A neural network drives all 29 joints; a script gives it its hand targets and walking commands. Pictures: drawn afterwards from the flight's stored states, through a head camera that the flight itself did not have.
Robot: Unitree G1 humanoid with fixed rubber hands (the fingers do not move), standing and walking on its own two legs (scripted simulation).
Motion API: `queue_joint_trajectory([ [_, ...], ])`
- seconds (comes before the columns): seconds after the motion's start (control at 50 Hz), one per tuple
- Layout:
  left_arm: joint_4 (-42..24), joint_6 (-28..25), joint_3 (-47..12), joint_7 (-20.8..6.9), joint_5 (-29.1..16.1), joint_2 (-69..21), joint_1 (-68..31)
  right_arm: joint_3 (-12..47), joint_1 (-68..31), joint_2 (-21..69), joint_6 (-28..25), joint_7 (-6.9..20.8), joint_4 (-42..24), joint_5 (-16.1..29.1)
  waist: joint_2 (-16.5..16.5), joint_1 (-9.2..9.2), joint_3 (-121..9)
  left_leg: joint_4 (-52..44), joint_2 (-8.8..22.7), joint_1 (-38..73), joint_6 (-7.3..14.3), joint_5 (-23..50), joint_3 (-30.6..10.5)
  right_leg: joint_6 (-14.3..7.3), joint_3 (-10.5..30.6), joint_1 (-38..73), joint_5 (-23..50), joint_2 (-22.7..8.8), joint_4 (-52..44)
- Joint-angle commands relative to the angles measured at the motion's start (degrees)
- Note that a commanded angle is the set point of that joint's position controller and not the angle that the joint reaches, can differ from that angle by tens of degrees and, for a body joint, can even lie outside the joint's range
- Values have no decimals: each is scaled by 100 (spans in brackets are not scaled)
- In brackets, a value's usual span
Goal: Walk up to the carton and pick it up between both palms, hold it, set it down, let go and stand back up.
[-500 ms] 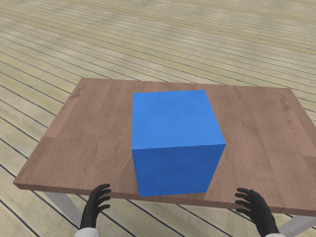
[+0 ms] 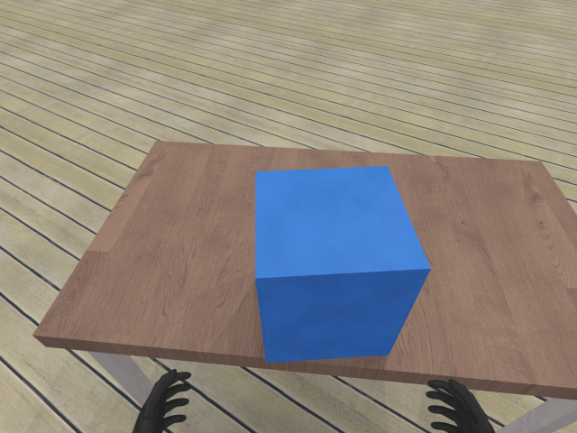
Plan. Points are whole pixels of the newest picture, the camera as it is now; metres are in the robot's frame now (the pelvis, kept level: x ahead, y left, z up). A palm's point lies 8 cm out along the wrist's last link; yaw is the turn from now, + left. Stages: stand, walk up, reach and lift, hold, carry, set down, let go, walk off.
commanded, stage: set down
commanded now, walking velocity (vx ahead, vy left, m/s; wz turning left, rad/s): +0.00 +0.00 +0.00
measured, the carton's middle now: (325, 267) +0.39 -0.03 +0.00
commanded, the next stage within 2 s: let go in 0.36 s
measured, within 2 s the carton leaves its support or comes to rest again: neither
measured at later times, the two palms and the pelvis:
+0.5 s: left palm out of the picture +0.15 +0.23 -0.08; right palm out of the picture +0.15 -0.22 -0.09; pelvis +0.00 +0.00 +0.00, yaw +1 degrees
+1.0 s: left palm out of the picture +0.13 +0.23 -0.09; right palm out of the picture +0.13 -0.25 -0.09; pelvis -0.01 -0.01 -0.01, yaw +1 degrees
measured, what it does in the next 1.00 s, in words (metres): stands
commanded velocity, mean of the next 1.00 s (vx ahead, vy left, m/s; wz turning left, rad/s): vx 0.00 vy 0.00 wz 0.00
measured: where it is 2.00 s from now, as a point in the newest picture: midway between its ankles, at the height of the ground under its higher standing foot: outside the picture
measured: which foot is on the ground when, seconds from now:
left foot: down 0.00-1.00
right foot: down 0.00-1.00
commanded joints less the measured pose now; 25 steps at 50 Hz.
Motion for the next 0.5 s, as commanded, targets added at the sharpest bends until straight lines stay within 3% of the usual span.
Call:
queue_joint_trajectory([
  [0.0,-299,154,147,-56,77,352,-256,-259,-297,-679,-4,-27,-244,-171,-106,5,-147,-139,28,107,-206,1423,56,-235,-73,-158,673,-73,-312],
  [0.02,-629,148,222,-40,-8,455,-405,-281,-398,-660,-13,-31,-618,-168,-177,89,-278,-180,24,4,-155,1268,90,-206,-69,-117,508,-92,-298],
  [0.04,-508,214,99,-47,-31,352,-390,-318,-351,-676,40,-35,-429,-172,-152,-49,-160,-177,40,59,-158,1189,57,-205,-74,-237,456,-85,-304],
  [0.06,-261,300,82,-90,-10,366,-407,-281,-345,-642,115,-42,-293,-229,-136,-40,-93,-182,43,48,-172,1109,51,-215,-91,-233,381,-95,-348],
  [0.08,-534,279,138,-56,-44,426,-513,-312,-412,-634,114,-22,-526,-177,-18,34,-126,-225,61,-10,-180,1104,72,-228,-122,-201,315,-93,-312],
  [0.1,-212,370,107,-79,13,427,-537,-276,-485,-568,189,-26,-303,-235,-10,-27,67,-202,57,-96,-177,1002,70,-234,-97,-250,236,-114,-313],
  [0.12,-437,358,172,-67,23,512,-592,-277,-444,-530,192,-34,-383,-235,75,25,-159,-163,48,-81,-192,1020,74,-228,-90,-208,249,-147,-272],
  [0.18,-377,494,223,-77,77,576,-695,-296,-467,-501,300,-60,-118,-363,199,-50,-180,-149,32,-35,-177,890,125,-206,-83,-276,108,-149,-236],
  [0.28,-192,667,316,-220,28,750,-743,-291,-589,-448,330,-205,-281,-523,-150,-24,-328,-14,-41,-142,-127,1009,168,-29,-126,-53,587,-142,-103],
  [0.34,-191,703,377,-277,8,845,-782,-304,-650,-444,242,-278,-238,-565,-101,-14,-617,98,-45,20,-126,1233,196,8,-143,-149,838,-134,-52],
  [0.38,-181,675,353,-322,16,897,-789,-264,-558,-343,229,-315,-28,-549,32,-113,-555,152,-51,14,-172,1349,150,-11,-157,-165,994,-143,-15],
  [0.48,-114,661,380,-413,46,863,-697,-212,-557,-467,98,-331,38,-487,46,-27,-644,240,-29,227,-262,1808,119,-36,-224,-109,1379,-83,9],
])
